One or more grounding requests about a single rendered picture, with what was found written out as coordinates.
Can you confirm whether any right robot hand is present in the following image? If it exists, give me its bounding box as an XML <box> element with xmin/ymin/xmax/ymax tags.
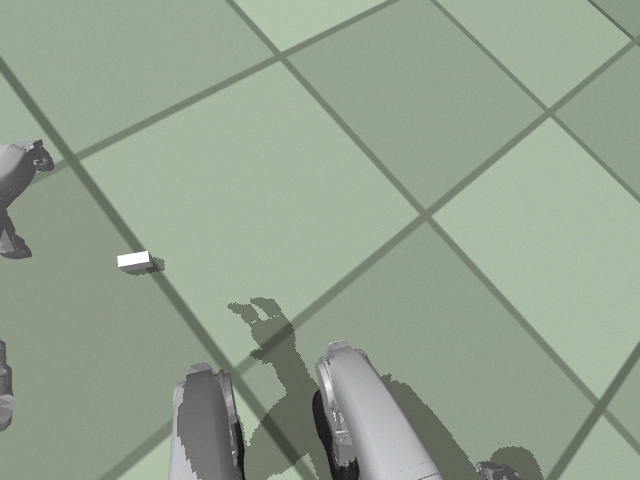
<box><xmin>475</xmin><ymin>461</ymin><xmax>527</xmax><ymax>480</ymax></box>

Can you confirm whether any right robot foot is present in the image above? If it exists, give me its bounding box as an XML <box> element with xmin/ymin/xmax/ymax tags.
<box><xmin>312</xmin><ymin>389</ymin><xmax>359</xmax><ymax>480</ymax></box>

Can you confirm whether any small box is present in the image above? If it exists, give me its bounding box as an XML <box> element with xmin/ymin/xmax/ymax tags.
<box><xmin>117</xmin><ymin>251</ymin><xmax>153</xmax><ymax>272</ymax></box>

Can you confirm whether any left robot hand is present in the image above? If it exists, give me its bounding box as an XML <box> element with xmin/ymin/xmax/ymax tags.
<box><xmin>0</xmin><ymin>139</ymin><xmax>54</xmax><ymax>259</ymax></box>

